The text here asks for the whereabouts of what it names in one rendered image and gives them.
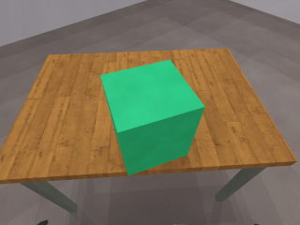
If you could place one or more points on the carton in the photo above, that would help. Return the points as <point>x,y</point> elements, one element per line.
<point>155,114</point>

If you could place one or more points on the table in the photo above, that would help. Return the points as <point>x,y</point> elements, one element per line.
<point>65,131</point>

